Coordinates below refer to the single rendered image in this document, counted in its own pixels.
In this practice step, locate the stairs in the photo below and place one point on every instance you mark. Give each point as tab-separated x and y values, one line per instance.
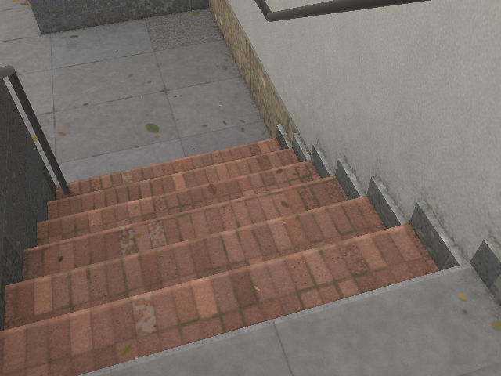
144	260

